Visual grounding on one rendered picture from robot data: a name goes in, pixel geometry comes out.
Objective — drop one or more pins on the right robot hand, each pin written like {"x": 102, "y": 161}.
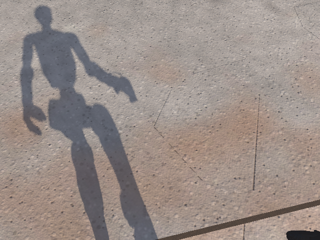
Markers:
{"x": 303, "y": 235}

